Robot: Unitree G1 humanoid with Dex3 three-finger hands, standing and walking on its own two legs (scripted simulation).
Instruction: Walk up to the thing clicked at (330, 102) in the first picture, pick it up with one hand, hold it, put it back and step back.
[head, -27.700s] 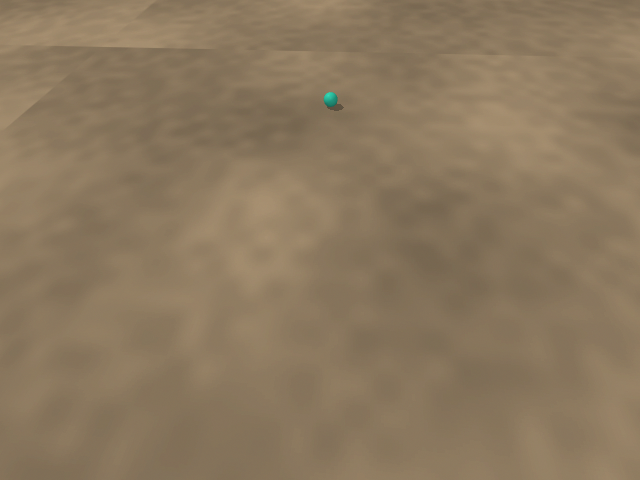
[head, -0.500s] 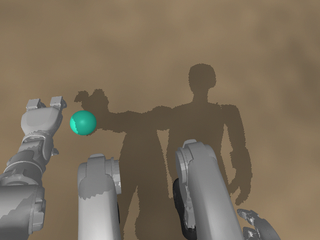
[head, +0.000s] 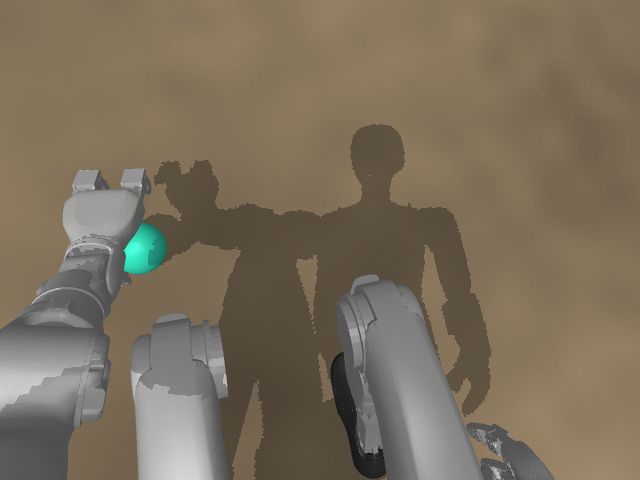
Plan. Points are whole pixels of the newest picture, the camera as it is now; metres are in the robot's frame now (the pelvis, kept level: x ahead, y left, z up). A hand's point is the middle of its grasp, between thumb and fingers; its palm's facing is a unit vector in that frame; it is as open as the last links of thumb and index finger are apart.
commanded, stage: approach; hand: left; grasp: from above
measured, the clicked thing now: (138, 248) +0.46 +0.21 -0.29
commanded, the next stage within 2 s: close in in 0.52 s
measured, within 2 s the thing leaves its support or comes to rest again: neither
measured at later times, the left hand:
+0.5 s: hand (104, 262) +0.41 +0.22 -0.18, palm faces -0.52 -0.08 -0.85, open 13.9 cm
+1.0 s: hand (134, 249) +0.44 +0.20 -0.23, palm faces -0.50 -0.04 -0.86, open 13.7 cm
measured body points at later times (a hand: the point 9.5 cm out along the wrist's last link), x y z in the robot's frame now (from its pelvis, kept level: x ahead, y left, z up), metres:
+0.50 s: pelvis +0.00 -0.01 +0.01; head +0.24 +0.01 +0.39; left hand +0.44 +0.22 -0.13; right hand +0.04 -0.27 -0.13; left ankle +0.07 +0.13 -0.30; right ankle +0.10 -0.14 -0.30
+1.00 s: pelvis +0.00 +0.00 -0.01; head +0.26 +0.05 +0.36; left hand +0.46 +0.20 -0.18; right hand +0.03 -0.27 -0.12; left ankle +0.07 +0.13 -0.30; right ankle +0.10 -0.13 -0.30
